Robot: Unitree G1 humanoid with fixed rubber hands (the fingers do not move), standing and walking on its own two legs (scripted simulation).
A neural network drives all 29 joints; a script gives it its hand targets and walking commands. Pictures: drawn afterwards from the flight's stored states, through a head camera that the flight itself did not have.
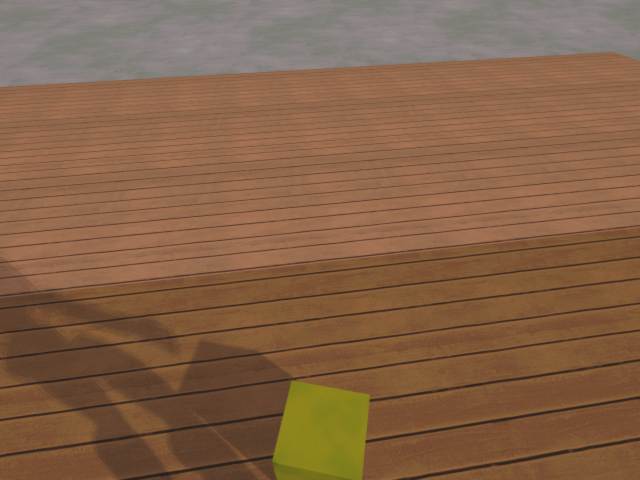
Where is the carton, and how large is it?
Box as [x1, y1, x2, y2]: [272, 380, 369, 479]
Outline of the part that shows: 292,380 272,459 272,464 277,479 361,479 369,395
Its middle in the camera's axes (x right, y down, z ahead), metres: +0.01 +0.54 +1.05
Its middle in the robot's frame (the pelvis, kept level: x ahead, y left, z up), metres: +0.39 +0.00 -0.66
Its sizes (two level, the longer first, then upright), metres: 0.210 0.200 0.250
